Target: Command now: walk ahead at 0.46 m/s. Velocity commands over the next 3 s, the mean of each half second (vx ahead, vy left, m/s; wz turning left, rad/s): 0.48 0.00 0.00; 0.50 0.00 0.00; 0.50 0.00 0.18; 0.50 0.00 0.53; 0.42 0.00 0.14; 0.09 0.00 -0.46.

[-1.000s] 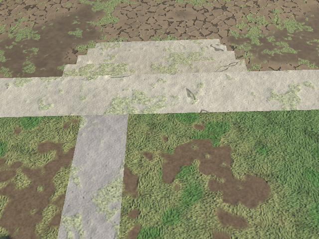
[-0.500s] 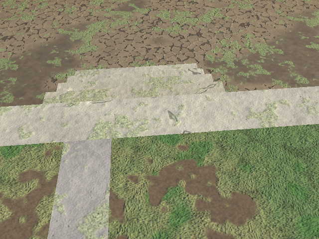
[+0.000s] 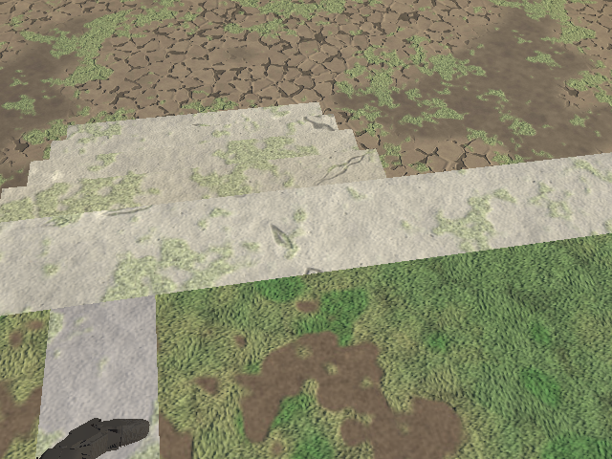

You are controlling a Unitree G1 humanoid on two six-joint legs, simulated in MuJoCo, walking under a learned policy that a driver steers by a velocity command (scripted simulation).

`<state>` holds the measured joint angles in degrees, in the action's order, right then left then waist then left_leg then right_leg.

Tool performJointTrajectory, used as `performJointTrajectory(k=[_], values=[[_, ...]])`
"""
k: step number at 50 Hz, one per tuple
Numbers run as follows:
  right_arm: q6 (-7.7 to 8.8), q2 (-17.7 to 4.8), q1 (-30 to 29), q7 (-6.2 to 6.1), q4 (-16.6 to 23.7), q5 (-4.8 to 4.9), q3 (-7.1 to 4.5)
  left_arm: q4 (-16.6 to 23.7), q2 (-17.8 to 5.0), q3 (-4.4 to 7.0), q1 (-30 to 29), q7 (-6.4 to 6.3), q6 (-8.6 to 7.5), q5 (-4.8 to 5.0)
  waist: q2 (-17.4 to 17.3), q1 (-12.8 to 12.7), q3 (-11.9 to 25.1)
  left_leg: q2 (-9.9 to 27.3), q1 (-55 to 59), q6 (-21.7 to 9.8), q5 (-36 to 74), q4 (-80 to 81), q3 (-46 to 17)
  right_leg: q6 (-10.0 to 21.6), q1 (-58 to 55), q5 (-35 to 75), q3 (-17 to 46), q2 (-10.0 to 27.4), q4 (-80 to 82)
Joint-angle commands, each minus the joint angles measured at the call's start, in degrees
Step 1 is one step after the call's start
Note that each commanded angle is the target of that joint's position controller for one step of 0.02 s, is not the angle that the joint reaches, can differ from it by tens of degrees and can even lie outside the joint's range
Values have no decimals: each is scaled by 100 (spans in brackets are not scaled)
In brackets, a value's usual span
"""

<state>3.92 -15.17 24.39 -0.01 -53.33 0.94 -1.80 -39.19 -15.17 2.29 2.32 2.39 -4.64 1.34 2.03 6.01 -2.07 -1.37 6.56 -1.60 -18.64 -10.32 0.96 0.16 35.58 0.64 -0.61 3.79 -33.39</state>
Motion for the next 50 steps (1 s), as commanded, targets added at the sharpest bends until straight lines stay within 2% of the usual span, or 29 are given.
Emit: performJointTrajectory(k=[1,3,4,5,6,7,8,9,10,11,14,17,19,22,26,28,30,31,32,33,34,35,36,37,38,39,42,45,50], values=[[16,-1116,-15,-43,212,48,-267,593,-496,110,-584,64,-118,14,-714,-291,-438,1612,-335,-778,2809,45,-593,228,-239,-47,-26,-151,335],[-42,-1252,-123,-56,241,13,-320,434,-773,247,135,26,-99,-12,-857,-767,159,1541,-129,-641,4775,-965,-415,477,-1284,-369,-237,-450,342],[-91,-1186,-157,-70,272,-20,-292,163,-980,372,1047,-32,-67,-9,-792,-1228,743,1291,-433,-491,5267,-2066,-217,645,-2507,-340,-355,-575,395],[-95,-970,-97,-88,406,-131,-196,-41,-1292,466,2067,-114,-19,-55,-318,-1583,1548,1046,-1705,-325,3758,-3780,-127,952,-4342,-473,657,344,117],[21,-36,787,-24,492,-91,55,-165,-1764,530,2295,-65,-29,-135,1438,-1000,2493,-140,-3800,9,-740,-5923,-267,1905,-6096,-2174,3711,1799,881],[158,-698,346,26,433,60,-80,-144,-1147,380,2251,-57,-43,-97,1023,-1263,2325,-25,-4432,-67,-1319,-6592,-995,1773,-5826,-2992,4535,1779,1718],[225,-1021,-302,52,669,208,-188,-127,-965,302,1769,-68,-62,-85,719,-1181,1254,274,-4858,-136,-898,-6700,-813,1507,-5000,-2721,3618,1620,1815],[264,-969,-639,26,757,177,-165,-85,-877,266,1376,-65,-72,-101,159,-1003,782,570,-4674,-156,-355,-6430,-658,1391,-4129,-1998,2883,1396,1915],[253,-895,-760,7,769,73,-182,-74,-768,240,1109,-42,-94,-150,-17,-809,466,758,-4456,-124,-18,-6093,-600,1340,-3420,-1288,2326,1165,2037],[194,-846,-605,5,728,37,-201,-73,-655,209,958,-34,-134,-210,139,-592,449,928,-4083,-112,213,-5900,-661,1303,-3004,-923,1960,989,2182],[5,-595,-484,-21,679,-3,-165,-220,-647,216,937,-24,-243,-135,182,-400,307,1046,-3856,35,380,-5410,-573,1424,-2435,-588,1406,857,2591],[-32,-564,-1143,-38,917,-80,-152,-391,-826,259,1175,-102,-239,-142,62,-527,-22,1114,-4428,227,1133,-4566,-537,1466,-2418,-482,1096,827,2826],[9,-526,-1503,-6,1012,-90,-137,-461,-880,264,1300,-150,-194,-120,29,-643,-92,1054,-4504,277,1803,-3818,-469,1348,-2535,-367,817,706,2839],[90,-410,-2115,62,1170,-66,-78,-602,-1008,281,1591,-194,-138,-72,6,-896,-169,846,-4253,277,2493,-2802,-245,1197,-2663,-289,490,611,2795],[148,-449,-2717,190,1429,-1,-59,-844,-1085,300,1999,-212,-19,-29,47,-1096,-265,687,-4351,166,2302,-2161,-214,1161,-3380,-193,528,896,2470],[175,-542,-2751,254,1513,4,-82,-910,-1133,323,2018,-238,51,-10,128,-1010,-223,621,-4306,12,1867,-1944,-232,1073,-3772,116,612,1086,2205],[196,-707,-2376,273,1449,3,-148,-921,-1215,348,1900,-264,114,-10,271,-748,19,437,-3694,-158,1433,-1811,-79,943,-3984,1111,590,1109,1726],[202,-867,-1750,250,1273,-8,-248,-906,-1200,333,1779,-273,151,-19,245,-381,401,246,-2812,-305,1440,-1646,108,818,-3903,2004,386,893,963],[195,-1182,-791,191,1005,-34,-394,-853,-999,246,1812,-291,164,-78,97,4,1111,421,-1323,-523,1599,-1816,-47,632,-3308,1914,138,580,-266],[169,-1799,-29,142,905,-164,-535,-642,-474,64,2310,-267,79,-155,-1004,-33,2088,1898,975,-1276,1334,-1894,-2216,254,-1262,-49,-158,-106,-2491],[133,-1574,159,173,815,-76,-486,-729,-318,5,2457,-239,-47,-82,-1849,-40,2578,2455,1713,-1804,414,-916,-4276,99,91,-3314,401,-751,-3726],[132,-1180,-145,182,866,-22,-354,-650,-927,155,2024,-199,-140,63,-1293,28,1805,2273,1203,-1515,-112,-738,-3767,189,723,-3219,778,-372,-4211],[124,-993,-523,171,946,-43,-298,-520,-981,169,1579,-189,-185,129,-986,-82,1152,2056,434,-1311,96,-661,-2955,261,846,-2741,597,-81,-4110],[131,-846,-892,184,988,-78,-249,-480,-930,168,1356,-213,-174,60,-583,-259,676,1818,-404,-1209,609,-484,-2367,238,669,-2282,466,159,-3735],[152,-670,-1118,196,1025,-120,-200,-490,-899,207,1340,-231,-120,-17,-617,-438,462,1608,-948,-1137,1002,-312,-1974,215,377,-1954,491,344,-3379],[168,-641,-1221,205,1028,-151,-193,-532,-800,201,1474,-230,-52,-34,-728,-570,415,1500,-1286,-1135,1231,-150,-1752,173,61,-1760,493,410,-3252],[249,-775,-1106,193,890,-108,-248,-520,-553,162,1466,-244,94,-81,-614,-692,279,1430,-1641,-1300,1829,192,-1266,7,46,-1348,427,460,-2794],[231,-876,-884,97,747,-95,-285,-342,-481,142,912,-253,91,-124,-500,-575,111,1347,-1462,-1235,2238,293,-881,-115,425,-472,398,476,-1851],[134,-969,-400,12,522,-39,-298,-116,-276,58,-7,-152,1,-88,-522,-222,-116,1193,-1274,-1012,2182,255,-419,-57,91,651,98,178,-269]])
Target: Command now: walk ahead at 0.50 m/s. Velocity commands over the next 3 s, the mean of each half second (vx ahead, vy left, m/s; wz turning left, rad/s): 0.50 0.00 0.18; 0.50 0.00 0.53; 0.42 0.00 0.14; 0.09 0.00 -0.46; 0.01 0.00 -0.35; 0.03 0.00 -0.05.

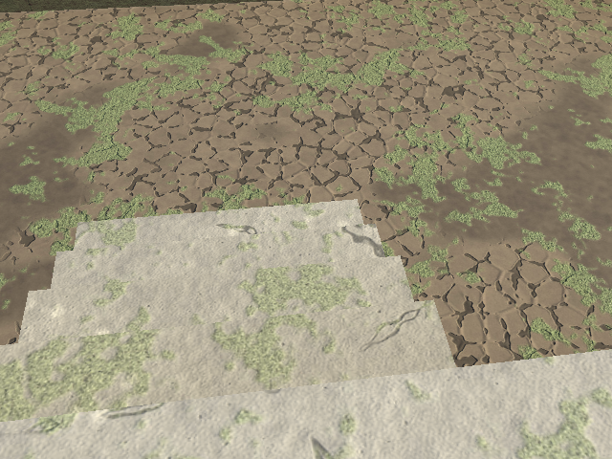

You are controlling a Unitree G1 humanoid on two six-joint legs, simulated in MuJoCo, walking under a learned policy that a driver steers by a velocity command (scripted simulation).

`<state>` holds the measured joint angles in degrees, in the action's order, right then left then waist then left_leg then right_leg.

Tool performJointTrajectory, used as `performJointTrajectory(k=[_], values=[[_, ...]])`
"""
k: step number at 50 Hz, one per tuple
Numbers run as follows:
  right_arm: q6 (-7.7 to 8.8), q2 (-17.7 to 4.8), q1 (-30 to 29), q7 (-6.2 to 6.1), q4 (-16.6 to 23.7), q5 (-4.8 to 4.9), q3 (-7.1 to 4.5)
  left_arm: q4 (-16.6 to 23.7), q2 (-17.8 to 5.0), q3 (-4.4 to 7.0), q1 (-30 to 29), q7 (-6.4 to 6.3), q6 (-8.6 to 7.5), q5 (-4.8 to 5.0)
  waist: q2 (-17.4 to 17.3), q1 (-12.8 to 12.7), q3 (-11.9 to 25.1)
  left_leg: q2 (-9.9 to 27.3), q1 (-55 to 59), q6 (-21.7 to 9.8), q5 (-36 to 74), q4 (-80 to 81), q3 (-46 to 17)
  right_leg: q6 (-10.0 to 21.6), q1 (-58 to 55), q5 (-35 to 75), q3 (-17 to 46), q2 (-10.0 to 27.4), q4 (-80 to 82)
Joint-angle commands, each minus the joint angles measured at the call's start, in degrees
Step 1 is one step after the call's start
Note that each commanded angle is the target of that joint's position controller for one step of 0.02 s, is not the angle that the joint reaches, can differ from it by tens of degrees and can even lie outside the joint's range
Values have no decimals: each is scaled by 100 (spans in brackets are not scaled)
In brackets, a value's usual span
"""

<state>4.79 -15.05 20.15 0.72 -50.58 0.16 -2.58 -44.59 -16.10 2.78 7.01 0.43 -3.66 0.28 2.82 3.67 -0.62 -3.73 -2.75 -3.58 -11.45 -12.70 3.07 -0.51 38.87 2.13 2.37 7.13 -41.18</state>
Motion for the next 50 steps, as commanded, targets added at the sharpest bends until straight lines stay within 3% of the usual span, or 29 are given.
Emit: performJointTrajectory(k=[1,6,8,9,10,11,12,13,14,15,17,22,24,26,29,33,35,36,37,38,39,40,41,42,44,47,48,49,50], values=[[12,-979,168,-69,179,68,-222,481,-166,3,-644,65,-114,44,-600,80,-311,1527,-146,-831,1432,448,-687,37,-160,446,-209,-189,630],[-185,-1069,281,-132,32,114,-278,658,-323,49,-829,225,-179,69,-692,-60,-309,1932,761,-697,2141,-138,-818,343,-203,-395,-192,-340,1139],[-258,-1120,111,-150,53,135,-292,453,-547,185,-47,233,-181,48,-805,-532,158,1745,751,-543,3683,-1078,-623,566,-1413,-584,-499,-664,1299],[-278,-998,82,-164,81,127,-239,181,-796,321,813,197,-176,25,-664,-925,733,1429,325,-370,3844,-2155,-379,744,-2725,-364,-534,-696,1306],[-259,-712,232,-174,214,14,-120,59,-1242,439,1712,120,-149,-64,79,-1158,1585,1036,-1000,-145,1954,-4018,-207,1143,-4522,-164,879,518,1152],[-128,13,1030,-102,212,51,70,-23,-1444,452,1864,153,-126,-16,1390,-766,2313,-26,-3156,158,-2160,-5812,-575,2028,-6223,-1298,3494,1681,1809],[-42,-696,599,-81,153,214,-108,-9,-874,335,1847,152,-107,70,687,-1064,1944,259,-3766,74,-2194,-6315,-1249,1764,-5856,-2437,3584,1540,2247],[-11,-939,3,-90,367,343,-207,19,-676,262,1439,130,-114,45,494,-1001,991,514,-4072,13,-1704,-6323,-1100,1488,-5028,-2530,2723,1360,2437],[-13,-884,-248,-140,435,321,-220,29,-543,218,1032,118,-115,-3,97,-807,544,793,-3864,33,-1157,-6056,-990,1319,-4206,-2162,2080,1136,2625],[-54,-844,-269,-174,432,235,-266,26,-376,188,776,121,-137,-57,162,-641,215,937,-3657,83,-774,-5741,-1014,1232,-3598,-1790,1579,918,2818],[-215,-612,121,-174,289,230,-292,-26,-168,163,563,119,-224,-120,314,-355,155,1082,-3077,145,-405,-5493,-1075,1125,-3047,-1191,904,694,3074],[-375,-373,-350,-191,489,152,-280,-314,-443,291,758,5,-314,-141,6,-357,-183,1081,-3694,256,596,-4544,-1220,1118,-3085,89,-70,709,3270],[-341,-313,-508,-133,526,149,-260,-342,-471,313,734,-41,-290,-158,-4,-378,-198,1044,-3720,230,1181,-3989,-1143,1015,-3250,404,-462,625,3234],[-300,-278,-957,-72,719,67,-218,-360,-523,322,692,-118,-223,-157,-45,-501,-357,980,-3465,139,1753,-3163,-842,851,-3129,1010,-933,472,3117],[-280,-106,-1343,62,951,73,-149,-526,-660,372,1045,-179,-133,-87,-31,-678,-324,925,-3254,56,1689,-2906,-373,906,-3444,1389,-1143,697,2899],[-382,-272,-1409,160,1235,82,-220,-552,-822,444,1042,-216,69,42,13,-556,-349,675,-3222,-124,374,-2861,89,907,-4091,2613,-1354,935,2172],[-397,-532,-657,178,1191,98,-370,-561,-964,453,833,-299,148,62,267,-90,24,293,-2159,-341,-186,-2806,372,765,-4035,4081,-1464,873,1057],[-387,-833,280,139,1005,107,-537,-527,-989,431,576,-305,157,94,107,440,481,62,-903,-553,267,-2289,344,604,-3626,3878,-1559,640,-192],[-409,-1472,904,19,906,129,-739,-447,-820,364,641,-315,125,-12,-879,601,826,883,355,-986,986,-1729,-1163,299,-2411,1245,-1631,94,-2294],[-318,-1700,278,46,1199,186,-675,-200,-92,174,1282,-167,-48,-164,-2022,-261,1352,1976,1793,-2181,706,-1102,-4231,21,-194,-3673,-664,-1137,-4246],[-239,-1172,481,155,1232,154,-536,-83,-623,286,829,-42,-260,83,-1373,152,1716,2148,1790,-2290,24,-430,-4770,139,410,-3523,425,-970,-4452],[-194,-907,292,178,1223,130,-464,88,-820,340,440,-19,-323,250,-1023,81,936,2021,1209,-2011,-30,-422,-3937,260,635,-3160,382,-720,-4234],[-166,-767,-88,191,1253,134,-414,90,-808,359,350,-81,-312,202,-327,-158,386,1781,343,-1760,342,-440,-3270,279,441,-2734,353,-456,-3707],[-140,-577,-335,163,1288,116,-345,36,-815,392,419,-149,-240,50,-261,-317,337,1569,-145,-1560,771,-489,-2793,234,89,-2406,357,-235,-3239],[-89,-495,-420,103,1350,89,-303,81,-735,410,535,-173,-90,-1,-204,-510,328,1319,-643,-1473,972,-453,-2582,103,-327,-2013,421,-129,-2621],[-185,-786,-46,-114,1250,53,-406,304,-341,277,218,-162,-3,-138,-355,-437,352,1132,-867,-1452,2082,-701,-2284,-123,-227,-1536,228,-263,-1755],[-210,-924,34,-158,1298,-86,-441,176,-374,273,443,-79,-51,-144,-307,-430,589,1157,-842,-1438,2415,-1018,-2255,-75,-333,-711,226,-307,-1937],[-240,-875,66,-182,1308,-70,-423,160,-426,283,455,-37,-56,-150,-371,-427,612,1091,-926,-1378,2454,-1133,-2234,-42,-249,-426,225,-326,-1908],[-182,-820,526,-245,1091,54,-382,309,-695,400,76,6,-117,25,-511,-330,406,1036,-535,-1162,1429,-1187,-2374,51,291,-23,625,-272,-1357]])
Over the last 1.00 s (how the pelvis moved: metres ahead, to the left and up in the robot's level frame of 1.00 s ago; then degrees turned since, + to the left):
0.55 0.03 0.01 0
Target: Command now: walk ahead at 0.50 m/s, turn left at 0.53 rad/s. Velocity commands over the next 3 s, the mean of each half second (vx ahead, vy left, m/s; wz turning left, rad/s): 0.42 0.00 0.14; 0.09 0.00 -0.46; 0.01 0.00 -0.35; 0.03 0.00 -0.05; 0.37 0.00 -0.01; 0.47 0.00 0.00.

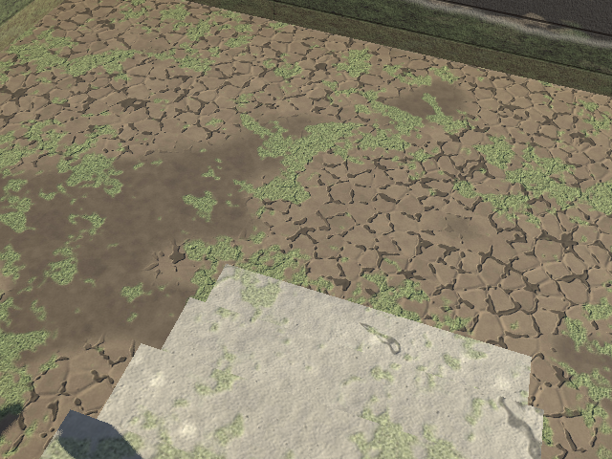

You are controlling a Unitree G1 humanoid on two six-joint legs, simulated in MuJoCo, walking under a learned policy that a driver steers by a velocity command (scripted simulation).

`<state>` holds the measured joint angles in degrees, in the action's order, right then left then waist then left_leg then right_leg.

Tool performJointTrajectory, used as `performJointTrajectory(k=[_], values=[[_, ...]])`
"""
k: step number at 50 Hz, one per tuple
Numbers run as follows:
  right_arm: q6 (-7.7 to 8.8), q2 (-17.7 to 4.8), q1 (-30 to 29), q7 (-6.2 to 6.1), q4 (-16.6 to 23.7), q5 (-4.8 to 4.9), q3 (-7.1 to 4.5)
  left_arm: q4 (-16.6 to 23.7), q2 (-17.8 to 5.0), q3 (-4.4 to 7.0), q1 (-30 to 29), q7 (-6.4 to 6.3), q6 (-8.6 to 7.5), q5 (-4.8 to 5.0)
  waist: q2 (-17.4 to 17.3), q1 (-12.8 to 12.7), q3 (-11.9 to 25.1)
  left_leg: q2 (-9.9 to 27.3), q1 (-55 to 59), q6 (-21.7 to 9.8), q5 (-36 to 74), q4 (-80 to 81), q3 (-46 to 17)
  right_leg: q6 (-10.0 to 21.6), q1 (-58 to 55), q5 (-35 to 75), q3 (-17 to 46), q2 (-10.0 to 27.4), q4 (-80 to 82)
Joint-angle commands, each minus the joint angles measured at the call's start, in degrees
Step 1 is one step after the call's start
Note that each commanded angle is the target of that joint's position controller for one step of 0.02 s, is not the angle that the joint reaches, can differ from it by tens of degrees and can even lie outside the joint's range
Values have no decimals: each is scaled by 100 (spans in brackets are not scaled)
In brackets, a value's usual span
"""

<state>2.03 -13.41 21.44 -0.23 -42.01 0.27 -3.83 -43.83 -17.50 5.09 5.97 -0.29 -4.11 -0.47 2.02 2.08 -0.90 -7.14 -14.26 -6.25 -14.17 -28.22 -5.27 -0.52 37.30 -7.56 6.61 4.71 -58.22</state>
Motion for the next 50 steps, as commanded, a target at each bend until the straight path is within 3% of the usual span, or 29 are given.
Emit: performJointTrajectory(k=[1,3,5,11,15,16,17,18,19,20,21,22,23,24,26,28,30,31,33,35,37,38,39,40,41,42,44,47,50], values=[[134,-927,558,-159,161,83,-237,295,-561,167,9,128,-110,124,-614,-80,313,1470,881,-898,1209,326,-1838,116,916,1072,251,-9,546],[116,-751,444,-277,87,108,-155,464,-326,81,-387,214,-131,-84,-789,-31,-14,1062,-128,-752,190,92,-1393,149,320,2478,52,-159,1612],[91,-742,316,-322,121,20,-106,443,-155,30,-220,315,-161,-148,-796,-85,-1,940,-823,-699,-129,-336,-1315,236,-298,3469,-10,-297,1776],[-58,-751,605,-350,54,94,-43,854,12,-98,-525,479,-115,-73,-720,263,-161,862,-596,-708,-444,-1822,-1626,221,-333,2831,-50,-423,2627],[-241,-516,507,-524,-72,167,71,506,-162,7,313,463,-125,31,-683,93,-219,904,50,-537,814,-3426,-1679,308,-808,2919,-32,81,3988],[-238,-387,509,-487,-178,185,143,134,-173,61,1191,447,-125,-7,-515,-236,-21,734,-186,-362,1204,-4270,-1284,373,-1801,3353,-356,60,4444],[-158,-399,351,-288,-437,53,124,-480,-276,178,2845,414,-26,-62,-154,-1016,623,202,-1735,-14,650,-5968,-724,464,-4381,4177,-632,15,3673],[-23,126,1116,-183,-452,185,187,-769,-360,48,3544,423,-63,-99,1437,-761,1091,-670,-3651,520,-3928,-9006,-516,1244,-6096,7199,743,1115,2286],[87,-317,1618,-217,-360,318,197,-807,-557,43,3455,443,-82,87,2141,-489,1747,-349,-4498,901,-4033,-10156,-769,1855,-6915,7409,1782,1585,1682],[110,-490,1058,-214,-231,243,203,-756,-275,-33,3198,371,5,182,1658,-611,1633,36,-5096,1016,-3736,-9924,-656,2012,-6646,6689,1756,1589,1994],[75,-488,565,-266,13,186,255,-661,-294,-89,2558,284,83,206,842,-363,1585,521,-5073,1042,-3115,-9567,-266,2146,-6004,5035,2125,1601,2479],[-27,-472,-44,-363,190,249,251,-532,-395,-135,1879,179,157,165,80,-179,1027,751,-4764,1123,-2477,-8997,-23,2277,-4571,3455,2806,1783,3169],[-163,-664,-843,-479,404,197,236,-226,-387,-231,1348,116,105,-91,-589,-163,260,966,-4362,931,-1853,-8388,-250,2226,-2946,2979,2951,1861,3408],[-254,-526,-1019,-549,498,51,252,-197,-386,-282,1180,113,60,-202,-533,-55,16,977,-3974,828,-1923,-8169,-212,2123,-2017,3276,2756,1641,3449],[-176,-631,-584,-596,427,-94,132,-151,-484,-239,1472,10,48,-124,-203,60,110,900,-4094,744,-635,-6901,-204,1683,-1903,3135,1904,713,3097],[-153,-421,-798,-565,611,-215,136,-80,-320,-295,1669,-280,188,-20,378,52,309,771,-3407,985,899,-4795,-43,1527,-1656,3597,1210,132,3140],[-184,189,-1291,-437,861,-192,309,-5,-85,-320,1732,-414,454,124,715,-111,750,537,-2281,1113,1494,-2820,196,1222,-1807,3725,832,-154,3073],[-206,290,-1212,-362,875,-105,336,84,-200,-296,1492,-419,552,53,929,33,1038,453,-1714,1184,1375,-3010,216,1238,-1730,3991,918,-84,2951],[-200,0,-1050,-206,837,-75,245,447,-331,-234,1011,-397,608,34,670,109,1088,524,-1193,1102,1555,-2984,-107,1332,-1589,3338,1376,147,2846],[-221,-143,-981,-155,794,-202,171,804,-295,-229,578,-352,657,57,398,180,810,444,-918,1040,1254,-3065,58,1388,-1269,2730,1728,130,2781],[-182,34,-1531,-122,1127,-108,239,765,-169,-210,1171,-356,805,212,747,-106,135,413,-1462,878,-414,-568,14,1214,-2343,1942,2061,-154,2814],[-115,-91,-1282,-62,1027,-117,186,792,-176,-196,1235,-380,821,206,898,-46,219,544,-743,748,502,152,-45,1101,-2295,1461,2200,-280,2560],[-89,-703,-856,-27,881,-208,-7,917,-34,-193,1603,-410,832,143,-186,-321,862,1353,718,266,3004,-338,-751,829,-1624,42,1990,-692,1783],[-198,-926,-534,-53,779,-242,-102,914,169,-233,1947,-397,825,108,-1686,-374,1166,2395,1724,-627,4673,-219,-1782,385,-463,-2726,1355,-1452,575],[-209,-992,-129,-37,598,-167,-148,1145,-71,-153,1498,-339,742,183,-2176,-136,1073,3135,1740,-1421,3999,386,-3097,7,614,-3898,994,-1667,-691],[-183,-843,-153,-27,578,-93,-115,1136,-461,-7,1136,-306,695,176,-1540,-87,795,3114,1487,-1500,3337,398,-3048,-248,1085,-3509,826,-1346,-1827],[-245,-558,-886,-33,702,-75,-23,1018,-635,95,1032,-301,923,200,-1057,-314,414,2611,482,-1124,2809,403,-1748,-428,780,-2570,549,-1046,-2639],[-375,-634,-1553,-100,743,-146,19,1038,-168,-91,911,-197,1019,214,-887,-615,390,1963,-490,-689,2467,389,-404,-426,-71,-1459,-286,-918,-2201],[-494,-833,-1355,-210,734,-96,-11,1241,108,-303,430,-72,957,198,-1122,-281,618,1991,-423,-640,1979,224,59,-310,-665,-1226,-751,-703,-628]])
Over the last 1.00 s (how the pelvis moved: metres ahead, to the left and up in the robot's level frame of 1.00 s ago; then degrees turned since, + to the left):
0.50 0.03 -0.01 25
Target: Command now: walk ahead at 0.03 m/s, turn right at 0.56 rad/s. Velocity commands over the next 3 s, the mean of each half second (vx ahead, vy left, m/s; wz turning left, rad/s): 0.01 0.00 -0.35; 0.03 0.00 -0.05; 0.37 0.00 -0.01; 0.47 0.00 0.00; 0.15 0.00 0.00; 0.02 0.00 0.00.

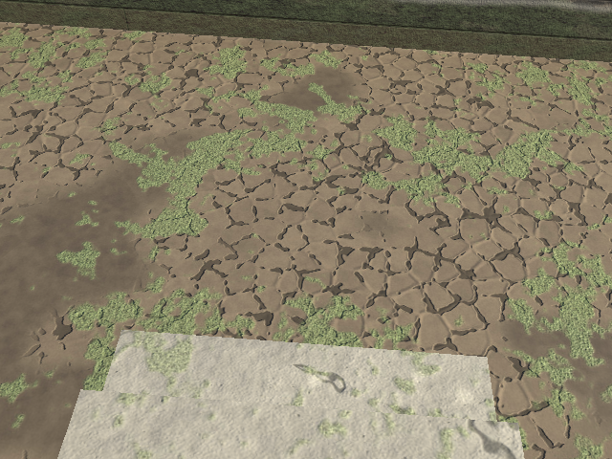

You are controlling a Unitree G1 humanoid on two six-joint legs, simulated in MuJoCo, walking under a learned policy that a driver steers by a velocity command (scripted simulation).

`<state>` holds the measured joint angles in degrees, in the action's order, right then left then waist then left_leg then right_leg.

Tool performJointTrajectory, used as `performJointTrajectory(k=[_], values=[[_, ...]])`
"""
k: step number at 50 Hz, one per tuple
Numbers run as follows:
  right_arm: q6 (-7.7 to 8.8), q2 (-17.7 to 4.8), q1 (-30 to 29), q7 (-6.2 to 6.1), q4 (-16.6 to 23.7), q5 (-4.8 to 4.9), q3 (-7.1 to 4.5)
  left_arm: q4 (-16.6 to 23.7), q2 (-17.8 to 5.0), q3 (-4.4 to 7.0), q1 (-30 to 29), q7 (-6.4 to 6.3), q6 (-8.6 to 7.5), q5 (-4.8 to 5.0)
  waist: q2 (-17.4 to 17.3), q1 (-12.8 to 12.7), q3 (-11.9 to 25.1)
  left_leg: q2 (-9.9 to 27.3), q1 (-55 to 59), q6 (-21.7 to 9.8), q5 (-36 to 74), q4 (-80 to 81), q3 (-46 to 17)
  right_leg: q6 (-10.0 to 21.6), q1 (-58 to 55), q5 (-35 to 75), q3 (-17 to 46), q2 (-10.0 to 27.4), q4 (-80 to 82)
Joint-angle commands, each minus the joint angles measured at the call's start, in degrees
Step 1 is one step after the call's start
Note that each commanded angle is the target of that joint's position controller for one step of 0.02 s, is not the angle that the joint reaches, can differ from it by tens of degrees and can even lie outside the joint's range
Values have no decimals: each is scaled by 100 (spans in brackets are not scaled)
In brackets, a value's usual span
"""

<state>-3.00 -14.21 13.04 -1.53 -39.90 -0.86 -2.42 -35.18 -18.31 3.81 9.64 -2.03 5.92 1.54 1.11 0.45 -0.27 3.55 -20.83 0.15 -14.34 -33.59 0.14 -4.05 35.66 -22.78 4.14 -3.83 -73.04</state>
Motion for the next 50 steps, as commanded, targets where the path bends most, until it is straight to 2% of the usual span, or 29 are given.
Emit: performJointTrajectory(k=[1,4,6,7,8,9,10,11,12,13,15,18,21,23,24,25,26,27,29,31,32,33,34,35,37,44,46,48,50], values=[[19,-866,-444,-42,455,-1,-176,515,243,-206,-163,128,-91,46,-1187,-42,615,1010,167,-1169,2009,828,-484,159,-754,636,-570,128,1328],[79,-1076,-166,-22,330,103,-263,534,16,-95,87,172,-136,24,-1519,18,726,1332,259,-1013,1504,684,-576,459,-1433,497,-734,71,2500],[112,-938,-276,-65,298,224,-248,284,22,15,803,171,-167,11,-1240,-288,747,1133,-292,-666,973,-5,-258,758,-2598,1135,-785,-100,3919],[114,-637,-214,-77,338,197,-180,175,-242,141,1201,186,-172,-32,-225,-348,639,622,-1350,-219,-163,-1493,179,1051,-3598,2040,302,346,4524],[144,-466,-296,-36,688,-18,-116,308,-1147,321,1261,195,-212,-132,1377,-86,548,-99,-3041,198,-2345,-3251,-41,1784,-4045,4541,2843,2042,4500],[194,-692,-854,-102,860,119,-155,254,-1272,311,1285,268,-295,-358,1255,-463,917,-359,-3438,203,-2478,-3836,-790,2440,-3646,3363,3586,2588,5221],[139,-965,-1090,-225,760,285,-271,259,-905,193,1045,318,-347,-464,659,-378,342,-322,-3430,136,-2042,-4146,-991,2469,-3056,1892,3318,2308,5396],[37,-983,-870,-327,547,238,-324,252,-574,88,670,292,-347,-316,417,-128,80,-218,-3345,119,-1470,-4327,-984,2173,-2654,1144,2861,2029,5367],[-80,-937,-552,-362,312,144,-347,286,-250,-34,352,250,-340,-140,428,46,34,-112,-3074,177,-945,-4443,-1006,1907,-2283,1022,2432,1801,5304],[-154,-853,-199,-327,149,87,-351,292,-53,-124,85,210,-333,-78,464,242,75,-87,-2611,246,-405,-4565,-951,1699,-1854,1030,2024,1507,5246],[-200,-584,129,-224,-49,112,-306,216,181,-220,-21,172,-331,-128,392,346,188,-143,-2140,321,171,-4773,-753,1503,-1548,1061,1563,1180,5221],[-191,-317,87,-175,-61,89,-214,-9,342,-287,283,107,-370,-129,241,198,217,-125,-2075,357,421,-4310,-859,1462,-1817,1550,1382,1111,5020],[-136,-170,-49,-149,4,36,-127,-202,354,-256,501,6,-378,-148,472,61,256,-2,-1997,365,395,-3089,-963,1345,-2274,1703,1402,1112,4870],[-106,-150,-95,-128,20,69,-93,-265,322,-216,553,-45,-362,-149,648,-16,253,53,-1630,399,76,-2340,-851,1309,-2264,1465,1453,1121,4921],[-85,-229,204,-123,-191,54,-132,-271,212,-185,503,-29,-377,-213,582,65,438,-47,-921,444,132,-2587,-539,1362,-1872,1789,1304,1050,4875],[-80,-220,314,-122,-240,65,-125,-278,217,-169,415,4,-370,-220,619,83,354,-99,-601,444,-151,-2447,-393,1415,-1623,1980,1200,1022,4898],[-73,-186,298,-119,-278,74,-110,-298,272,-174,363,37,-352,-209,640,35,221,-140,-370,431,-455,-2234,-285,1486,-1463,2130,1170,1004,4913],[-61,-136,1,-109,-117,138,-67,-352,410,-205,432,48,-312,-119,782,-109,-69,-84,-618,375,-1249,-1389,-409,1497,-1760,1827,1386,1093,5001],[-5,-78,188,-32,-298,181,-40,-494,478,-227,597,52,-263,-123,754,-150,-18,-92,-64,271,-1221,-518,-424,1625,-1921,1569,1699,1171,5051],[73,13,873,72,-672,72,10,-640,567,-261,528,72,-287,-67,335,113,25,32,1023,39,391,596,-597,1458,-1688,1923,1619,1053,4965],[79,-234,1038,86,-777,38,-27,-665,533,-235,739,109,-329,-85,-267,-117,96,203,1318,-74,1368,565,-730,1253,-1680,1842,1353,757,4829],[112,-340,862,78,-850,121,-69,-644,362,-157,790,140,-317,-38,-886,-299,-49,95,714,-233,863,599,-790,1107,-1933,1485,885,511,5005],[142,-100,784,74,-855,131,-15,-696,269,-140,545,142,-297,-62,-765,-123,-113,71,670,-220,580,825,-770,1021,-2039,1066,795,449,4935],[150,-66,742,57,-917,124,-1,-674,383,-151,399,133,-266,-69,-663,-132,-125,76,653,-165,467,954,-754,983,-2127,989,712,419,4984],[183,-91,727,34,-965,143,-17,-761,517,-175,404,118,-214,-111,-337,-118,-140,42,742,-111,332,1117,-715,955,-2250,1154,628,386,5112],[236,-26,902,-31,-1224,138,-10,-1170,510,-156,673,24,-209,-130,-181,-88,-149,-7,891,-154,527,1426,-638,805,-2564,1454,512,418,5379],[240,-52,970,-57,-1289,161,-31,-1281,423,-127,774,-20,-198,-130,-152,-80,-132,-137,850,-204,-544,1553,-545,769,-2564,415,367,283,5395],[254,-302,975,-105,-1230,211,-132,-1301,288,-58,806,-66,-225,-83,-292,-46,-362,-152,610,-433,-2151,1613,-660,827,-2130,-954,118,53,5057],[323,-428,1184,-118,-1221,244,-190,-1310,334,-47,772,-58,-345,-58,-619,64,-652,223,628,-784,-3003,1888,-1254,855,-1488,-1150,-68,-57,4490]])
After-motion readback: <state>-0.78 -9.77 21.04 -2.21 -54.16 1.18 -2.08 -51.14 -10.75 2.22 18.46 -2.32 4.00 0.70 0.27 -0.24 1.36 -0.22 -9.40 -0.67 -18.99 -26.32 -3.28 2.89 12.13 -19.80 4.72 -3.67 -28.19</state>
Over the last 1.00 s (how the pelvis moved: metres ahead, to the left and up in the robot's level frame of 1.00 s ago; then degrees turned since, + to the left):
0.30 -0.05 -0.18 -16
